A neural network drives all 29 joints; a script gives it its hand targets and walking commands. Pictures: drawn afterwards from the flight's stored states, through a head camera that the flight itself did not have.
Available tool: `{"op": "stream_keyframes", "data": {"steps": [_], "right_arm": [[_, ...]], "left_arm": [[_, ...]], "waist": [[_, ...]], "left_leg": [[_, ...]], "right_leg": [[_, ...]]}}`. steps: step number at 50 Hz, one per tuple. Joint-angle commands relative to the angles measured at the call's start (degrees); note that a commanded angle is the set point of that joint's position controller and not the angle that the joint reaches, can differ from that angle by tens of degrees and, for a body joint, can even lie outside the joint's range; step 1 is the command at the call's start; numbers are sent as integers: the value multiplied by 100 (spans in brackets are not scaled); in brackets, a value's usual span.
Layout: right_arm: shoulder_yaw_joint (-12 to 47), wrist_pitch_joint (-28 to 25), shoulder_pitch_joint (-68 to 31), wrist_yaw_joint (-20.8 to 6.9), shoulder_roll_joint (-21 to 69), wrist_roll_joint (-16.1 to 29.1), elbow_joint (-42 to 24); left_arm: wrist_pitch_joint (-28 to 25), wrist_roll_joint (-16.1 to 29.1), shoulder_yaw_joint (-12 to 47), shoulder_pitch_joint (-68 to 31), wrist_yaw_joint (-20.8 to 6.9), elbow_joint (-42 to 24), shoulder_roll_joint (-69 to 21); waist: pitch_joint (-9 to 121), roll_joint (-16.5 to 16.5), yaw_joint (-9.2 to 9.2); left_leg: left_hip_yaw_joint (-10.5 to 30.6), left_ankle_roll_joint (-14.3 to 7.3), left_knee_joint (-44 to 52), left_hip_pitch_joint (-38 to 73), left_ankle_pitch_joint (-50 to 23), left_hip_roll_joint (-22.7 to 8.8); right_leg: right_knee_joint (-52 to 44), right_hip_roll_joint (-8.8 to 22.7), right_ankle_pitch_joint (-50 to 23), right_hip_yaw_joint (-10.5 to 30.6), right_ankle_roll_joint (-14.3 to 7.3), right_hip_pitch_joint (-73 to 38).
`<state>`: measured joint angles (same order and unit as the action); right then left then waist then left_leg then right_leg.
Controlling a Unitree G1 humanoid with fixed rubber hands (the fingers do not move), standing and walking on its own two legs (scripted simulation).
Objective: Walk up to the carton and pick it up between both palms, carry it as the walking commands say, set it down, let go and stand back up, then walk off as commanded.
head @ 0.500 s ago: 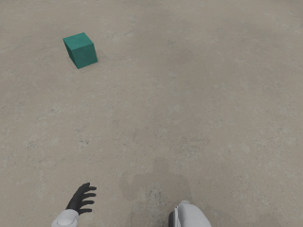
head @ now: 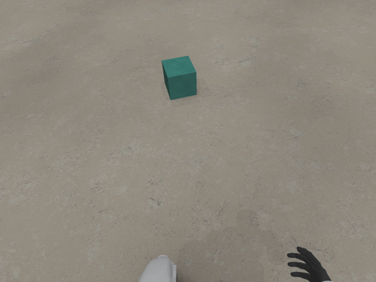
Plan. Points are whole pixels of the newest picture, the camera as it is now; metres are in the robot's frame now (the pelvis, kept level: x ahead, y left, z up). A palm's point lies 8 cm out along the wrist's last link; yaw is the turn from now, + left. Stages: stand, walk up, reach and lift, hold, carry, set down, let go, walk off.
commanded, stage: walk up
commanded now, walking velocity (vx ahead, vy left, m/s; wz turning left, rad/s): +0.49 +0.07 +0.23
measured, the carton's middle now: (179, 77) +1.61 +0.29 -0.67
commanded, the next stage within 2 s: none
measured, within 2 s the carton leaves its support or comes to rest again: neither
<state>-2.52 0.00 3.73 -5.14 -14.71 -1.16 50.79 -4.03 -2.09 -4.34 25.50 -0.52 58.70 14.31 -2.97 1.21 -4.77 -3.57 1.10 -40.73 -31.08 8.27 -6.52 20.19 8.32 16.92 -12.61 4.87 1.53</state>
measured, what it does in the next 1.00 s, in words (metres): walks ahead: left foot, then right foot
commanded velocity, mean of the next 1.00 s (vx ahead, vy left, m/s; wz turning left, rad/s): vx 0.50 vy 0.02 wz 0.08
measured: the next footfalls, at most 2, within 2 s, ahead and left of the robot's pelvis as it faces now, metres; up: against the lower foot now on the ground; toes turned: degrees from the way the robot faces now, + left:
left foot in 0.08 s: +0.19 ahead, +0.15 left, +0.00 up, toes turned +8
right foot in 0.66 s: +0.52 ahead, -0.09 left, +0.00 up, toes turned -5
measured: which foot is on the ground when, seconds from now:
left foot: up 0.00-0.06, down 0.08-0.68, up 0.70-1.00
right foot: down 0.00-0.08, up 0.10-0.64, down 0.66-1.00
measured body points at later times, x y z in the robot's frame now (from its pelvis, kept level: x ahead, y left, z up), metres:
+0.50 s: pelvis +0.24 +0.06 +0.01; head +0.27 +0.09 +0.46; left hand +0.39 +0.29 -0.14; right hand +0.17 -0.19 -0.12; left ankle +0.15 +0.15 -0.74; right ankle +0.40 -0.10 -0.67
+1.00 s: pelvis +0.50 +0.04 +0.01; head +0.53 +0.01 +0.46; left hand +0.41 +0.28 -0.12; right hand +0.62 -0.20 -0.15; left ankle +0.58 +0.22 -0.67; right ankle +0.48 -0.08 -0.74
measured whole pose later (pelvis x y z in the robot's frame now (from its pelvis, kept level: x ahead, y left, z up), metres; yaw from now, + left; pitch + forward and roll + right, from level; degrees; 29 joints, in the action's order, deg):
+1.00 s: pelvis +0.50 +0.04 +0.01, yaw +4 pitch -1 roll +2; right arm -3.0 0.3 8.9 -3.6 -14.2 -1.7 56.0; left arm -4.6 -1.2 -3.3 26.1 0.0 60.0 10.6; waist -3.3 2.4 -3.5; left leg -3.2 1.8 -50.3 -32.9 4.9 -7.0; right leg 19.1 5.9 13.2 -8.0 1.0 5.0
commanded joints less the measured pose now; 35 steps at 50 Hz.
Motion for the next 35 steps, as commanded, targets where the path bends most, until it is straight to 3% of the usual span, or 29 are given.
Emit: {"op": "stream_keyframes", "data": {"steps": [1,3,4,5,6,7,9,10,12,19,23,27,29,30,31,32,33,34,35], "right_arm": [[8,-90,-224,4,-198,-35,-245],[-88,-171,604,86,-480,-86,50],[-175,-252,1525,167,-773,-109,381],[-359,-353,2336,290,-1596,-234,429],[-455,-363,2798,386,-1915,-28,453],[-358,-383,2243,417,-1581,5,434],[-209,-484,1306,409,-788,30,294],[-144,-527,1127,413,-535,30,268],[-88,-605,1312,422,-399,24,357],[-61,-602,2145,520,-449,56,616],[-46,-582,2326,581,-479,18,730],[-76,-552,2489,628,-558,-37,935],[-44,-475,2325,636,-473,-31,1097],[-59,-458,2397,641,-508,-21,1148],[-68,-442,2415,644,-549,6,1226],[-85,-429,2370,636,-621,43,1217],[-49,-448,2475,628,-487,36,1124],[19,-501,2547,626,-72,49,819],[-68,-449,2834,597,-246,67,801]], "left_arm": [[-24,15,-134,-289,-11,-398,1028],[21,61,-90,-267,-23,-407,1044],[46,62,5,-128,-34,-414,757],[22,84,116,-13,9,-524,251],[24,7,44,-227,18,-673,481],[33,-6,6,-438,28,-653,599],[32,53,117,-446,-5,-496,321],[106,25,133,-331,-21,-392,258],[243,-5,99,-377,-67,-352,204],[416,22,67,-1889,-219,-676,131],[386,90,150,-2691,-287,-874,43],[309,136,165,-3223,-291,-1077,38],[216,158,154,-3018,-267,-1126,30],[188,128,103,-2788,-211,-1074,154],[148,110,42,-2338,-147,-946,256],[91,80,-24,-1529,-70,-687,378],[21,-20,-131,-601,-10,-415,724],[-10,-101,-248,-1,37,-269,1458],[65,74,-302,186,45,-207,1714]], "waist": [[-395,-1147,208],[145,-593,634],[837,155,983],[1190,1845,1378],[1644,1643,1427],[1186,1016,1124],[357,639,618],[360,635,465],[450,679,391],[-209,569,693],[-468,673,884],[-571,804,1032],[-408,1359,862],[-310,1142,769],[-78,785,530],[392,400,172],[1113,-119,-95],[1581,-1751,-213],[2138,-1529,-15]], "left_leg": [[-329,-27,639,798,276,170],[-472,-123,1148,1989,275,419],[-247,-258,1199,3275,712,410],[2649,-652,2195,4365,2105,-1477],[4339,-863,2976,4457,2279,-2161],[3733,-830,2767,3941,1774,-1978],[2358,-712,2605,2851,96,-1233],[1920,-633,2624,2596,-562,-1040],[1462,-623,2610,2498,-1364,-929],[1168,-701,3014,2899,-1168,-976],[743,-654,3254,3135,-1182,-920],[602,-664,3283,3458,-1319,-998],[148,-612,3128,3114,-1026,-570],[254,-607,2816,2964,-1582,-614],[263,-595,2131,2866,-2225,-597],[58,-545,1023,2636,-2566,-441],[12,-481,-393,1683,-1691,-278],[-127,-292,-2175,114,1364,534],[706,-319,-3256,-247,2226,592]], "right_leg": [[-967,1132,-460,518,-775,828],[408,963,-1205,252,-665,910],[2003,506,-1033,41,-596,1394],[4198,-350,1400,8,-399,3331],[5096,-479,1759,1167,-476,3874],[5329,-114,1096,1444,-528,4000],[4957,199,-21,1313,-502,3663],[4836,205,-203,1260,-432,3380],[4700,109,-455,1165,-310,3107],[3596,18,-1361,1027,-149,3951],[2423,-149,-1642,809,-198,3836],[1587,-260,-1490,652,-300,3592],[1207,-360,-1069,480,-380,2728],[1182,-423,-984,370,-402,2233],[1114,-462,-922,313,-417,1642],[850,-561,-765,116,-496,688],[1001,-53,-609,688,-656,-758],[238,1790,-126,3368,-1122,-1492],[-620,2419,-134,5124,-1310,-1496]]}}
